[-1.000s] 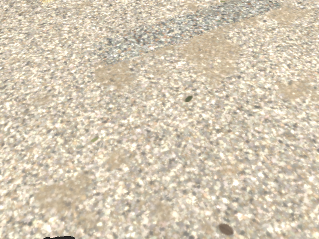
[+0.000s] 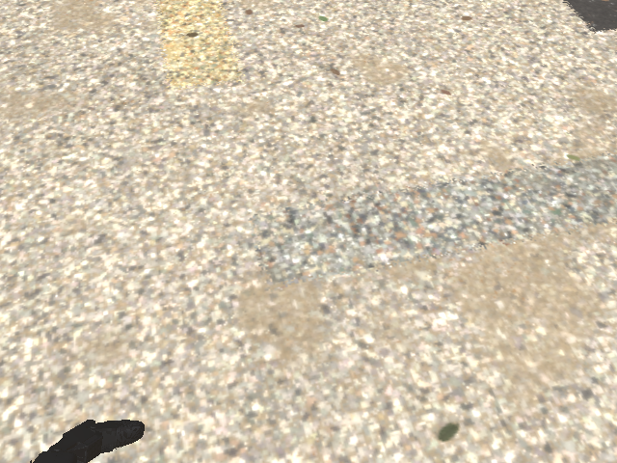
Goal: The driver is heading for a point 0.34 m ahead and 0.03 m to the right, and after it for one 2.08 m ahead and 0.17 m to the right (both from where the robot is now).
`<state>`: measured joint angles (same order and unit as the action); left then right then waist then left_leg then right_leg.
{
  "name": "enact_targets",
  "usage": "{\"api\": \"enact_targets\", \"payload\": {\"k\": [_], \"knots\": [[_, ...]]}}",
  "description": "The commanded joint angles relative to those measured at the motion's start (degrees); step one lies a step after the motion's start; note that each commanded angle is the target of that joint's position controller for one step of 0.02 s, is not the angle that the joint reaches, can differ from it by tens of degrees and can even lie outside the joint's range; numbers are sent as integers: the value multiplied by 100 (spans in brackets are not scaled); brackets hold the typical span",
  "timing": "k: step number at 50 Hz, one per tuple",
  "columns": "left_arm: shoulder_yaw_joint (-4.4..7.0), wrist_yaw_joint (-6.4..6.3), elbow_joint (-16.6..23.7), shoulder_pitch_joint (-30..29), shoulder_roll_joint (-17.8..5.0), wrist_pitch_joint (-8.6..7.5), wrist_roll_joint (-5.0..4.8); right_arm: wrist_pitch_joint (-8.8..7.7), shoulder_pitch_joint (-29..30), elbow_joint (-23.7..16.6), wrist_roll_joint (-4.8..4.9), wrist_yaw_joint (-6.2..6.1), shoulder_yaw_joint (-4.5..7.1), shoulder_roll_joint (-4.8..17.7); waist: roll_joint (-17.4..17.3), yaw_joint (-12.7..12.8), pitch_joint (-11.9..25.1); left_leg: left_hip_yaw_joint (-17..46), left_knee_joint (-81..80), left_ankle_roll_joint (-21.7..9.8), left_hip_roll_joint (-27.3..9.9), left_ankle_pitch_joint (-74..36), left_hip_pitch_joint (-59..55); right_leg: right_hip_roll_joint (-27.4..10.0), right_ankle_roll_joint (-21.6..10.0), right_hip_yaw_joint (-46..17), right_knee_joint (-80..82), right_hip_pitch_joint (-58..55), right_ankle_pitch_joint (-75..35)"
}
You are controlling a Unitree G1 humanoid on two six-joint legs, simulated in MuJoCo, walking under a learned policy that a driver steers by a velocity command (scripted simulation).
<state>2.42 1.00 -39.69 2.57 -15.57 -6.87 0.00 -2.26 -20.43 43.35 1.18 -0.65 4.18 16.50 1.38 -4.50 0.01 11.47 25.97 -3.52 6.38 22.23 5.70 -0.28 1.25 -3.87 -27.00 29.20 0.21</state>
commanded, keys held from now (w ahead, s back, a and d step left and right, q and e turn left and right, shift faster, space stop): w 0.68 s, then w+e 0.32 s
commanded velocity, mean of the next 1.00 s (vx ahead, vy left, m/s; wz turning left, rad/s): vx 0.50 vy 0.00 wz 0.00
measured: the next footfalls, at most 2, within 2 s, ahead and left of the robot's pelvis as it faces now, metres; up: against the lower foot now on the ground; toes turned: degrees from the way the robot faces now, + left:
right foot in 0.02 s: +0.18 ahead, -0.13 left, +0.00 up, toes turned +4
left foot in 0.52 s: +0.43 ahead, +0.14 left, +0.00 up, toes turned +5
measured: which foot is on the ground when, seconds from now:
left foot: down 0.00-0.02, up 0.04-0.50, down 0.52-1.00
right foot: up 0.00-0.00, down 0.02-0.54, up 0.56-1.00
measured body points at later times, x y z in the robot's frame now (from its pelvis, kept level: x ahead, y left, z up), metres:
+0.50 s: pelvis +0.26 +0.01 +0.00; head +0.29 +0.01 +0.45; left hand +0.22 +0.29 -0.13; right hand +0.52 -0.19 -0.07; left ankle +0.39 +0.14 -0.72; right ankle +0.14 -0.13 -0.73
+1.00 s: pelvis +0.52 +0.03 +0.00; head +0.55 +0.03 +0.45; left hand +0.73 +0.25 -0.09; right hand +0.53 -0.26 -0.12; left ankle +0.39 +0.14 -0.73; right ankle +0.69 -0.11 -0.70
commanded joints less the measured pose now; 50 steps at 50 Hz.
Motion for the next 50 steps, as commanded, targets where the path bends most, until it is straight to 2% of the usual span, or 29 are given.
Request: {"api": "enact_targets", "payload": {"k": [1, 2, 3, 4, 5, 6, 7, 8, 10, 13, 16, 19, 22, 24, 25, 26, 27, 28, 29, 30, 31, 32, 33, 34, 36, 38, 44, 48, 50], "knots": [[335, -23, 212, 778, -906, -183, 85, -59, 75, -342, -61, 3, 79, 481, -797, 691, 742, 778, 832, -458, -1085, -2641, 329, -303, -523, -97, 132, -1923, 134], [433, -46, 137, 1630, -1297, -186, 141, -104, -149, -445, -149, 3, -22, 228, -1, 898, 1518, 254, 2464, -194, -581, -1544, 1340, -1293, -1039, -1271, -75, -3540, 20], [551, 16, -219, 2200, -1600, -84, 74, -169, -904, -448, 41, 11, -91, 63, 1928, 687, 1947, -297, 4121, 143, -10, 1060, 3193, -2249, -1878, -3799, 629, -4856, 1449], [422, 36, -150, 2154, -1066, -65, -76, -186, -603, -361, 97, 7, -5, 604, 1125, 883, 1404, 7, 4732, 154, -355, 1025, 3899, -2181, -1728, -4064, 922, -4620, 2799], [335, 16, -103, 1837, -804, -25, -69, -179, 115, -488, 73, 18, 47, 800, 530, 983, 656, -132, 4835, 150, -551, 487, 4103, -1953, -1490, -3204, 991, -3920, 2691], [279, 16, -45, 1550, -733, 13, 8, -182, 502, -586, -20, 20, 31, 731, 130, 886, 291, -345, 4648, 153, -746, 96, 3951, -1716, -1400, -2581, 1098, -3228, 2013], [240, 18, -58, 1361, -640, 32, 37, -202, 647, -652, -84, 39, 36, 641, 107, 742, 64, -423, 4302, 162, -926, -183, 3827, -1529, -1407, -2193, 1220, -2765, 1422], [200, 15, -61, 1271, -563, 27, 69, -204, 587, -658, -83, 64, 35, 552, 278, 595, 48, -489, 4048, 170, -1074, -341, 3528, -1349, -1360, -1859, 1334, -2454, 993], [191, 19, -130, 1295, -544, 12, 16, -183, 465, -629, -54, 89, 0, 370, 467, 495, 122, -673, 3637, 232, -1139, -417, 3293, -1192, -1410, -1422, 1500, -2239, 433], [262, -26, -256, 1428, -817, 32, -39, -191, 918, -784, -104, 93, -90, 195, 329, 574, 35, -840, 2676, 355, -1225, -955, 3360, -1207, -1496, -970, 1713, -2148, -169], [278, -53, -376, 1582, -923, 99, -86, -233, 1421, -867, -83, 134, -146, 99, 312, 748, -36, -985, 1587, 387, -1139, -1885, 3046, -1041, -1342, -491, 1775, -2087, -243], [278, -47, -542, 1890, -989, 156, -133, -265, 1883, -982, -25, 191, -139, 149, 331, 931, -135, -1094, 927, 382, -978, -2344, 2752, -1076, -1251, -353, 1692, -2205, -178], [292, -58, -670, 2049, -1055, 240, -161, -304, 2174, -1138, 5, 266, -109, 238, 377, 934, -242, -1097, 545, 210, -898, -2040, 2722, -1313, -1152, -464, 1471, -2636, -275], [321, -88, -706, 1975, -1153, 303, -162, -330, 1937, -1114, -10, 288, -48, 375, 430, 696, -133, -1187, 284, 40, -784, -1768, 2245, -1377, -1026, -434, 1103, -2830, -912], [313, -106, -698, 1887, -1156, 326, -170, -331, 1460, -976, -44, 267, 35, 510, 382, 399, 138, -1327, 80, -86, -640, -1805, 1502, -1211, -909, -237, 549, -2784, -1728], [253, -119, -674, 1891, -1009, 326, -130, -319, 651, -753, -81, 216, 168, 780, 248, 39, 689, -1236, 117, -274, -740, -1916, 261, -929, -743, 24, -460, -2400, -1987], [104, -135, -488, 1874, -655, 294, 52, -284, -419, -602, -153, 144, 284, 1249, -575, -327, 1594, 164, 278, -692, -1971, -2192, -1412, -543, -498, 342, -2369, -1224, -268], [-32, -99, -429, 2542, -181, 172, -35, -250, -519, -506, -156, 193, 318, 1524, -2073, 66, 2111, 2675, -452, -1510, -2931, -916, -2768, 297, -244, 178, -3996, 810, 3205], [102, -65, -491, 2168, -799, 97, -142, -241, -445, -539, -75, 207, 187, 992, -1328, -139, 1676, 2755, -764, -1344, -2771, -93, -2474, -33, -278, -283, -4581, 1478, 3236], [158, -36, -340, 1649, -968, 57, -210, -246, -102, -563, -51, 200, 114, 817, -996, -90, 940, 1953, -859, -1147, -2577, -298, -1776, -274, -327, -149, -4572, 1718, 2679], [144, -56, -314, 1410, -884, 59, -159, -247, 245, -598, -93, 214, 73, 727, -549, 78, 578, 1395, -985, -1062, -2335, -889, -1045, -492, -299, -27, -4338, 1502, 2195], [163, -66, -298, 1317, -835, 86, -71, -254, 495, -609, -134, 238, 39, 598, -476, 238, 302, 1001, -1159, -1042, -2140, -1402, -467, -624, -250, -7, -4033, 1296, 1906], [164, -58, -315, 1432, -756, 138, -61, -279, 627, -608, -175, 245, 17, 530, -625, 422, 265, 745, -1319, -1033, -2025, -1724, -82, -736, -214, -44, -3879, 962, 1713], [150, -61, -351, 1523, -652, 194, -69, -313, 674, -578, -157, 252, 22, 503, -673, 509, 257, 561, -1471, -1064, -1957, -1897, 137, -761, -168, -25, -3738, 774, 1622], [124, -76, -368, 1494, -509, 305, -80, -391, 665, -464, -140, 231, 57, 576, -622, 584, 155, 89, -1691, -1102, -1958, -2226, 347, -787, -73, -4, -3493, 819, 1325], [112, -81, -272, 1149, -460, 344, -75, -416, 538, -323, -176, 180, 94, 660, -477, 502, -9, -272, -1830, -1065, -1970, -2420, 322, -806, -8, -86, -3029, 1092, 777], [56, 57, 14, 202, -311, 294, -109, -383, 248, -33, -153, 88, 128, 822, -392, 117, -284, -1282, -1947, -709, -1888, -2529, -19, -534, -133, 83, -1357, 964, -674], [39, 189, 339, -314, -295, 294, -121, -257, -20, 199, -88, 56, 165, 892, -368, -50, -457, -1519, -1672, -593, -2141, -2813, -846, -439, -315, 257, -850, 1234, -260], [65, 260, 478, -359, -352, 296, -112, -166, 18, 236, -52, 19, 194, 964, -458, 29, -417, -1654, -1275, -475, -2229, -3713, -1181, -310, -467, 474, -733, 1139, 321]]}}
